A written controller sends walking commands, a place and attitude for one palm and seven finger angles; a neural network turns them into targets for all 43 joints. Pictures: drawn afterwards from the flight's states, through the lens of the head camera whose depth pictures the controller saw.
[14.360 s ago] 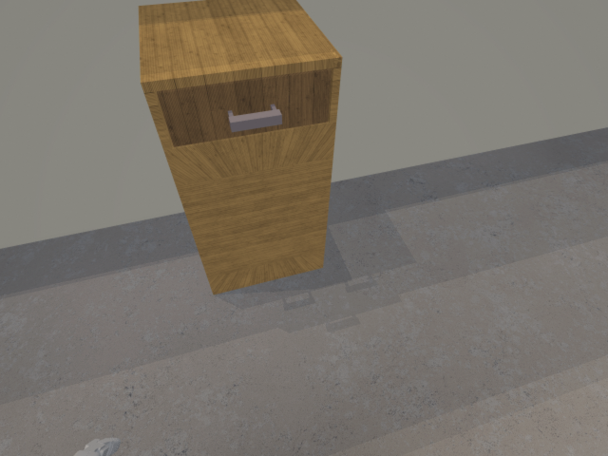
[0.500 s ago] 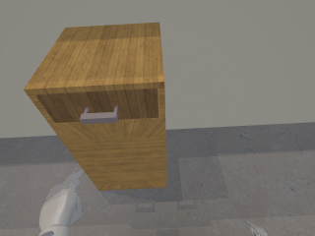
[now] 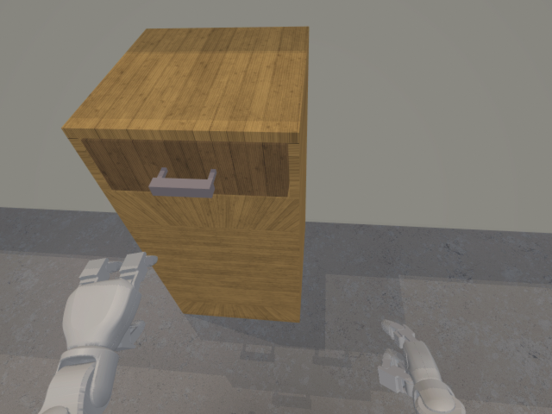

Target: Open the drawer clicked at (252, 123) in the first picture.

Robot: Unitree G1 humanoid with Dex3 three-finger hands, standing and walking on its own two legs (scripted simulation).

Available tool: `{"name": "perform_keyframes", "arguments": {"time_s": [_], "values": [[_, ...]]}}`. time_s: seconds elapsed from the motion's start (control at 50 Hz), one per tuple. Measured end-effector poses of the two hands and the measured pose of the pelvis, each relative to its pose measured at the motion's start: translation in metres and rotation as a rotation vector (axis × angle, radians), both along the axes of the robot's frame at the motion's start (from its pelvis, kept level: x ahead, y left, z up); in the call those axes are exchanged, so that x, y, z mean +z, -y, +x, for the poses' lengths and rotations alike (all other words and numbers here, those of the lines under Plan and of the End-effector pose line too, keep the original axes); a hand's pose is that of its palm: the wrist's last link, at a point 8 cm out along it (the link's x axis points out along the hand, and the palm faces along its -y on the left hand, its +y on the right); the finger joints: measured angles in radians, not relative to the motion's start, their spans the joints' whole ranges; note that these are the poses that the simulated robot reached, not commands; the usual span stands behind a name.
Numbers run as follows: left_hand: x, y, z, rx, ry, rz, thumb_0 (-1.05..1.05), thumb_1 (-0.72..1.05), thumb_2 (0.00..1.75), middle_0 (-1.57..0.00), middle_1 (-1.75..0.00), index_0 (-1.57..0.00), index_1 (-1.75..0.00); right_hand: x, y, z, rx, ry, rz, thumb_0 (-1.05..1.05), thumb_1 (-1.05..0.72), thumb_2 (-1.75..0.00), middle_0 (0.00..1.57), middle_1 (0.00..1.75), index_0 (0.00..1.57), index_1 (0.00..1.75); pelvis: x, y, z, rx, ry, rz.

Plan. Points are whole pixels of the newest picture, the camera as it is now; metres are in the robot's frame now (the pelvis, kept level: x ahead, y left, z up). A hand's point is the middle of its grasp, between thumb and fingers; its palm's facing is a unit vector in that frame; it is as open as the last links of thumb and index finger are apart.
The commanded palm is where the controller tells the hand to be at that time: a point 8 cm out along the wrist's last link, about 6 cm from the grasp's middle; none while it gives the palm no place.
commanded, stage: raise the hand with hooked fingers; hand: left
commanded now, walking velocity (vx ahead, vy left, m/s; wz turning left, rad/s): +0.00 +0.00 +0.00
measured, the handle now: (185, 180) +0.51 +0.25 +0.02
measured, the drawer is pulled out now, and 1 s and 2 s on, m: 0.00 0.00 0.00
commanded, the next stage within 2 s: move the hooked fingers above the handle in 1.18 s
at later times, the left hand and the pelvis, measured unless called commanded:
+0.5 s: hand (120, 255) +0.29 +0.26 +0.09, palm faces +0.09 -0.09 -0.99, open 13.1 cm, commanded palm +0.26 +0.26 +0.15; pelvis +0.01 +0.03 +0.02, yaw -1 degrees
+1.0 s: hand (93, 222) +0.31 +0.29 +0.13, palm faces +0.02 -0.10 -0.99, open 13.8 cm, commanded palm +0.29 +0.29 +0.19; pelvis +0.01 +0.05 +0.03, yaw +0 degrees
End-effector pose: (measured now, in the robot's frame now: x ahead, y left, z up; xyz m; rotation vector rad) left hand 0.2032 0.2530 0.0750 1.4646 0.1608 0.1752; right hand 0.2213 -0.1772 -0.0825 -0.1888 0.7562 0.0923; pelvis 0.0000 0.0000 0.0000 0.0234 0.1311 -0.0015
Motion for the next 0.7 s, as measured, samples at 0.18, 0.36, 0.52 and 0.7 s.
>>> {"name": "perform_keyframes", "arguments": {"time_s": [0.18, 0.36, 0.52, 0.7], "values": [[0.02, 0.003, 0.017, -0.099, -0.012, 0.006, 0.0, 0.05, 0.53, -0.28, -0.85, -0.28, -0.85, -0.016, 0.045, -0.054, -0.124, -0.162, -0.076, 0.02, -0.9, -0.9, 0.21, 0.3, 0.2, 0.3, 0.012, -0.005, 0.007, -0.02, 0.006, 0.005], [0.043, -0.007, 0.041, -0.077, 0.073, 0.01, 0.0, -0.16, 0.44, -0.3, -0.98, -0.3, -0.98, -0.007, 0.06, -0.05, -0.19, -0.148, -0.115, 0.02, -0.9, -0.9, 0.2, 0.3, 0.2, 0.3, 0.016, -0.018, 0.009, -0.014, 0.024, -0.001], [0.069, -0.011, 0.063, -0.095, 0.079, 0.01, 0.0, -0.34, 0.36, -0.31, -1.1, -0.31, -1.1, 0.016, 0.023, -0.016, -0.154, -0.04, -0.049, 0.02, -0.9, -0.9, 0.2, 0.3, 0.2, 0.29, 0.023, -0.028, 0.01, -0.015, 0.068, -0.007], [0.094, -0.027, 0.08, -0.09, 0.054, 0.011, 0.0, -0.46, 0.31, -0.32, -1.18, -0.32, -1.18, 0.026, -0.016, -0.002, -0.076, -0.028, -0.008, 0.01, -0.9, -0.9, 0.21, 0.3, 0.2, 0.3, 0.029, -0.038, 0.009, 0.001, 0.099, -0.018]]}}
